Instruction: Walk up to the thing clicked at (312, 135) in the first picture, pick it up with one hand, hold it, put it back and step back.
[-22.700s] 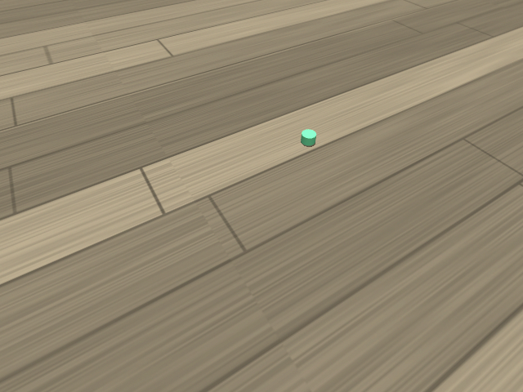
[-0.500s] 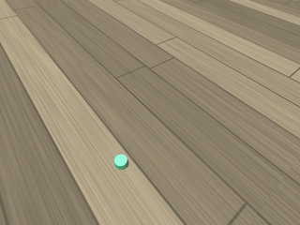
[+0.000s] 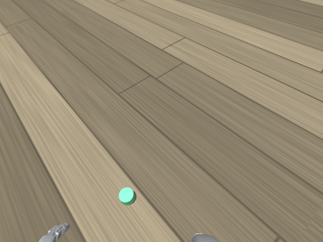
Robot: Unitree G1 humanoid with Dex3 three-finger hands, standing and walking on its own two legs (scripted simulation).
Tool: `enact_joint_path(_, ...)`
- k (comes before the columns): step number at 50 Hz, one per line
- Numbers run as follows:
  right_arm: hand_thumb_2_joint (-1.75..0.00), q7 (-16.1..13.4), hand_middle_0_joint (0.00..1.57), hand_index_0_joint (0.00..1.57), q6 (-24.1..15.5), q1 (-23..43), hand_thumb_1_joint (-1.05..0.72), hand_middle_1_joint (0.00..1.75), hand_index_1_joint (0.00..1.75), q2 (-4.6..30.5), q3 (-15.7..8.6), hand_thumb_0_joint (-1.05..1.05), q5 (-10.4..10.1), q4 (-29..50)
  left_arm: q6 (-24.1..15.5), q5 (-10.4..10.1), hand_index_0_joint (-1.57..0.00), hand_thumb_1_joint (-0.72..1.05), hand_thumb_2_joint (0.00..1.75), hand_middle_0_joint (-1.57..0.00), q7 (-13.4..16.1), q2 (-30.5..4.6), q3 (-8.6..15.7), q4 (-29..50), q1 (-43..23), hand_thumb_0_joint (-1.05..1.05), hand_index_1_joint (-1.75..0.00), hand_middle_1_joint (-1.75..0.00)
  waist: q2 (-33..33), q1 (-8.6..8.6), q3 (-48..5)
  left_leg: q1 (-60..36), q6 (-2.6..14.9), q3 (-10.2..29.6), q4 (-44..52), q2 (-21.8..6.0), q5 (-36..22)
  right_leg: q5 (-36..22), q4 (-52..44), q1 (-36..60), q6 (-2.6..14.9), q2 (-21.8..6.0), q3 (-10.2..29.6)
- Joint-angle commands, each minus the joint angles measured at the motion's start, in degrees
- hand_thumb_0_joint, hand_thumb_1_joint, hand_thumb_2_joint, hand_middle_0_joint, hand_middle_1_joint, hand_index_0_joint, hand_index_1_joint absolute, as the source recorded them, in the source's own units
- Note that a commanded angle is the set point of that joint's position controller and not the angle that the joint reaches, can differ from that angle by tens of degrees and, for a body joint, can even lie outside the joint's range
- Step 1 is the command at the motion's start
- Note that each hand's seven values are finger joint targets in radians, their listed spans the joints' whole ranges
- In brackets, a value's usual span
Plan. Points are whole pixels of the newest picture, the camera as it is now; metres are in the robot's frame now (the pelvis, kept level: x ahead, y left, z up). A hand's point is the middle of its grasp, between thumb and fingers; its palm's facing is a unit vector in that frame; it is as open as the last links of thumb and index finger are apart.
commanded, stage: walk up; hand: left
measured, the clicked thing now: (127, 196) +0.47 +0.25 -0.73
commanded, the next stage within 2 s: none
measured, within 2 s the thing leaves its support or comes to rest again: neither
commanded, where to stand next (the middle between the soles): +0.15 +0.00 m, yaw +1 degrees
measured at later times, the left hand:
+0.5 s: hand out of the picture +0.13 +0.26 -0.16, palm faces +0.02 -0.95 -0.30, open 7.3 cm
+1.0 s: hand out of the picture +0.11 +0.26 -0.13, palm faces +0.00 -0.93 -0.37, open 7.3 cm
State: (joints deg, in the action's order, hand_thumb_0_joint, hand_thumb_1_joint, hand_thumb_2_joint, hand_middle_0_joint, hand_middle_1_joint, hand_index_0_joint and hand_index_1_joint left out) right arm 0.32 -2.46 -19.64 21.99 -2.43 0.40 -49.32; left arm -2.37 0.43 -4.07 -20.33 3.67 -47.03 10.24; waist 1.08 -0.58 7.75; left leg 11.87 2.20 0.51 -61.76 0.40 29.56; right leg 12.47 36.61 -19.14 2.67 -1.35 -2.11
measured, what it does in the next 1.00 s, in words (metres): steps on the spot: left foot, then right foot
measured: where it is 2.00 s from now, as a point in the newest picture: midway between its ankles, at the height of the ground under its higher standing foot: outside the picture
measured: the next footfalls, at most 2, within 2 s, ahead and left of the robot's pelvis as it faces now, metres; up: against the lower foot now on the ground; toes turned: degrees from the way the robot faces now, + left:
left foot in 0.32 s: +0.17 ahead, +0.12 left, +0.00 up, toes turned +3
right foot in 0.56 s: +0.07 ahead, -0.16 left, +0.00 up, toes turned +2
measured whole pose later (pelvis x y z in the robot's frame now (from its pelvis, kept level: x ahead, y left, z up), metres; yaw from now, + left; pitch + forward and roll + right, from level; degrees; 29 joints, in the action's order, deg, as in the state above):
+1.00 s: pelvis +0.05 -0.01 +0.02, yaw +2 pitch -3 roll -1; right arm 2.1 1.0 -7.8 20.8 -1.0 0.8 -61.0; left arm -1.4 0.5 -0.4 -21.3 0.2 -60.8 10.2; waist 1.6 -0.2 3.6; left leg 15.9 -0.2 -0.3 -25.6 -1.6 6.7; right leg 16.3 25.4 -5.9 -2.3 -1.8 0.7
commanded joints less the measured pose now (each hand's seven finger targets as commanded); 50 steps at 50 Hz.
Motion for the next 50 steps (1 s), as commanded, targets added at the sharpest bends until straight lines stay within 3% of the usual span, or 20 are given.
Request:
enact_joint_path(1, -0.9, 0.0, 0.2, 0.2, -1.44, -6.55, -0.9, 0.3, 0.3, 12.69, -3.86, 0.0, -0.81, 3.21, -0.75, -0.69, -0.2, 0.9, 0.9, -0.2, 2.21, -15.24, 4.62, 3.13, 3.91, 0.0, -0.3, -0.3, -9.02, 0.7, -1.29, 14.51, 0.56, 4.94, -5.64, -3.1, -7.47, 11.36, -23.71, 5.36, 8.75, -12.8, 17.89)
enact_joint_path(3, -0.9, 0.68, 0.2, 0.2, -1.08, -7.44, -0.9, 0.3, 0.3, 11.48, -3.71, 0.0, -0.13, 2.95, -1.32, 0.06, -0.2, 0.9, 0.9, -0.2, 2.2, -14.33, 4.2, 3.88, 4.09, 0.0, -0.3, -0.3, -8.82, 0.83, -2.07, 12.47, -0.24, 2.73, -2.32, -2.28, -11.01, 5.69, -23.21, 3.3, 8.92, -10.28, 12.79)
enact_joint_path(6, -0.9, 0.5, 0.2, 0.2, -0.77, -6.08, -0.9, 0.3, 0.3, 9.59, -3.19, 0.0, 0.19, 2.97, -1.53, 0.48, -0.2, 0.9, 0.9, -0.2, 2.64, -13.24, 3.52, 5.36, 3.65, 0.0, -0.3, -0.3, -8.23, 0.82, -3.41, 12.28, -2.69, 1.56, 8.23, -2.37, -10.18, -12.62, -19.77, 5.02, 10.35, -10.51, 7.23)
enact_joint_path(8, -0.9, -0.08, 0.2, 0.2, -0.56, -4.25, -0.9, 0.3, 0.3, 8.76, -2.94, 0.0, 0.46, 3.02, -1.07, 0.82, -0.2, 0.9, 0.9, -0.2, 3.05, -12.94, 2.96, 5.36, 3.37, 0.0, -0.3, -0.3, -8.6, 1.04, -3.35, 8.8, -3.55, 0.63, 15.52, -3.27, -10.41, -16.4, -18.33, 1.76, 10.43, -11.0, 5.47)
enact_joint_path(10, -0.9, -0.5, 0.2, 0.2, -0.53, -1.79, -0.9, 0.3, 0.3, 8.9, -2.87, 0.0, 0.5, 2.75, -0.29, 0.8, -0.2, 0.9, 0.9, -0.2, 3.28, -13.51, 2.81, 4.96, 4.0, 0.0, -0.3, -0.3, -9.37, 2.32, -5.82, 6.84, -3.39, -0.75, 19.75, -2.57, -13.13, -21.64, -13.82, 4.2, 9.88, -11.41, 5.76)
enact_joint_path(11, -0.9, -0.87, 0.2, 0.2, -0.48, -1.24, -0.9, 0.3, 0.3, 8.67, -2.84, 0.0, 0.49, 2.91, 0.16, 0.61, -0.2, 0.9, 0.9, -0.2, 3.48, -13.91, 2.71, 4.99, 4.03, 0.0, -0.3, -0.3, -9.74, 2.28, -7.01, 6.57, -2.83, -1.34, 21.0, -1.91, -14.67, -27.62, -11.2, 6.13, 9.72, -12.04, 6.32)
enact_joint_path(13, -0.9, -1.35, 0.2, 0.2, -0.5, -1.16, -0.9, 0.3, 0.3, 8.93, -2.96, 0.0, 0.49, 2.54, 0.91, -0.15, -0.2, 0.9, 0.9, -0.2, 3.77, -14.25, 2.27, 5.06, 2.54, 0.0, -0.3, -0.3, -7.79, 0.97, -9.07, 1.78, -1.08, -2.08, 24.96, -1.14, -19.68, -28.9, -6.61, 4.6, 8.31, -12.49, 6.78)
enact_joint_path(15, -0.9, -1.64, 0.2, 0.2, -0.86, -1.39, -0.9, 0.3, 0.3, 10.64, -3.29, 0.0, 0.68, 2.13, 1.58, -0.65, -0.2, 0.9, 0.9, -0.2, 4.05, -13.47, 1.45, 4.6, 1.71, 0.0, -0.3, -0.3, -4.23, -0.25, -9.72, -1.61, 0.74, 0.44, 31.5, -2.4, -27.55, -21.0, -1.51, 2.43, 5.22, -10.2, 5.88)
enact_joint_path(16, -0.9, -1.77, 0.2, 0.2, -0.95, -0.02, -0.9, 0.3, 0.3, 13.67, -3.76, 0.0, 1.01, 2.56, 1.8, -1.01, -0.2, 0.9, 0.9, -0.2, 4.09, -12.14, 1.02, 4.59, 2.46, 0.0, -0.3, -0.3, 2.64, 0.61, -10.23, -1.87, 2.63, 9.12, 34.0, -9.12, -34.77, -12.25, 2.03, 0.04, 2.8, -6.6, 4.35)
enact_joint_path(17, -0.9, -1.78, 0.2, 0.2, -1.04, 3.09, -0.9, 0.3, 0.3, 16.08, -3.84, 0.0, 1.1, 3.89, 2.26, -1.82, -0.2, 0.9, 0.9, -0.2, 4.12, -10.84, 0.79, 3.83, 4.09, 0.0, -0.3, -0.3, 7.29, 2.18, -10.62, 0.66, 7.34, 20.49, 38.49, -16.87, -33.31, 2.34, 6.85, 0.08, 0.0, -0.38, 2.02)
enact_joint_path(18, -0.9, -1.62, 0.2, 0.2, -1.07, 6.39, -0.9, 0.3, 0.3, 17.33, -3.67, 0.0, 0.61, 4.47, 3.11, -2.06, -0.2, 0.9, 0.9, -0.2, 4.44, -11.7, 1.05, 1.78, 5.98, 0.0, -0.3, -0.3, 9.85, 2.72, -10.62, 3.65, 12.93, 23.75, 39.14, -20.75, -32.2, 17.19, 10.95, 2.95, -0.46, 1.56, 2.49)
enact_joint_path(19, -0.9, -1.61, 0.2, 0.2, -0.86, 7.56, -0.9, 0.3, 0.3, 16.64, -3.63, 0.0, 0.68, 3.85, 3.3, -1.53, -0.2, 0.9, 0.9, -0.2, 4.67, -12.82, 1.28, 0.33, 5.32, 0.0, -0.3, -0.3, 10.36, 1.97, -10.76, 4.65, 14.18, 25.34, 39.57, -21.1, -30.89, 21.31, 13.42, 3.69, -0.59, 0.52, 4.23)
enact_joint_path(24, -0.9, -1.92, 0.2, 0.2, -0.38, 9.65, -0.9, 0.3, 0.3, 14.43, -2.51, 0.0, 0.66, 2.82, 3.09, -1.25, -0.2, 0.9, 0.9, -0.2, 4.08, -12.07, 1.2, -2.62, 5.06, 0.0, -0.3, -0.3, 10.51, 2.13, -11.33, 2.14, 9.58, 14.45, 36.35, -14.93, -33.53, 18.08, 9.25, 2.26, -0.62, 0.03, 3.72)
enact_joint_path(28, -0.9, -0.99, 0.2, 0.2, 1.11, 12.68, -0.9, 0.3, 0.3, 11.87, -1.45, 0.0, -0.15, 2.31, 0.73, -0.36, -0.2, 0.9, 0.9, -0.2, 4.92, -12.06, 1.08, -6.58, 6.82, 0.0, -0.3, -0.3, 6.59, 3.12, -14.26, 1.18, 3.95, 7.91, 28.6, -10.02, -32.77, -0.2, -11.62, 11.67, -1.43, -0.32, 3.32)
enact_joint_path(30, -0.9, -0.44, 0.2, 0.2, 1.44, 11.82, -0.9, 0.3, 0.3, 9.38, -0.78, 0.0, -0.78, 1.85, -0.66, 0.84, -0.2, 0.9, 0.9, -0.2, 5.66, -15.36, 1.22, -6.12, 3.64, 0.0, -0.3, -0.3, -0.3, 1.17, -11.76, 6.65, 0.58, 5.23, 25.92, -6.38, -30.04, -6.42, -14.04, 12.17, 1.41, -8.86, 15.33)
enact_joint_path(31, -0.9, -0.54, 0.2, 0.2, 1.92, 11.72, -0.9, 0.3, 0.3, 10.17, -1.27, 0.0, -0.42, 0.81, -0.51, 0.54, -0.2, 0.9, 0.9, -0.2, 5.39, -18.76, 1.61, -5.44, -1.08, 0.0, -0.3, -0.3, -3.87, -0.56, -9.64, 3.44, -0.27, 2.59, 28.09, -3.8, -17.38, -4.08, -12.51, 4.44, 4.62, -12.29, 16.52)
enact_joint_path(32, -0.9, -0.37, 0.2, 0.2, 2.05, 11.65, -0.9, 0.3, 0.3, 10.3, -1.67, 0.0, -0.07, -0.95, -0.52, 0.48, -0.2, 0.9, 0.9, -0.2, 5.13, -17.31, 1.06, -4.97, -4.29, 0.0, -0.3, -0.3, -3.79, -1.85, -7.52, -1.99, -0.43, 2.59, 29.31, -4.45, -13.59, -0.39, -11.91, -1.19, 4.12, -11.67, 14.6)
enact_joint_path(35, -0.9, 0.58, 0.2, 0.2, 1.71, 16.74, -0.9, 0.3, 0.3, 11.68, -1.95, 0.0, -0.07, -1.16, -0.7, 0.25, -0.2, 0.9, 0.9, -0.2, 4.8, -14.39, -0.08, -6.56, -2.08, 0.0, -0.3, -0.3, -3.17, -0.15, -5.78, -2.74, 1.61, 6.53, 33.56, -7.03, -16.5, 7.71, -15.0, -2.37, -0.25, -5.9, 8.3)
enact_joint_path(42, -0.9, 1.45, 0.2, 0.2, 1.89, 17.19, -0.9, 0.3, 0.3, 10.51, -1.2, 0.0, -0.02, -4.8, -1.05, 0.35, -0.2, 0.9, 0.9, -0.2, 4.62, -14.15, -0.4, -8.71, -3.61, 0.0, -0.3, -0.3, -5.15, -0.05, -3.7, -2.67, -0.18, 5.83, 38.75, -5.89, -13.03, 11.64, -20.19, -0.4, -0.71, -6.33, 9.18)
enact_joint_path(50, -0.9, 1.18, 0.2, 0.2, 1.57, 16.66, -0.9, 0.3, 0.3, 10.72, -1.04, 0.0, 0.31, -7.86, -0.55, 0.01, -0.2, 0.9, 0.9, -0.2, 4.62, -13.55, -0.65, -10.76, -2.86, 0.0, -0.3, -0.3, -0.2, 0.89, -6.09, -0.16, -0.71, 7.63, 43.88, -7.36, -12.66, 5.56, -18.6, 7.64, -0.66, -4.84, 6.48)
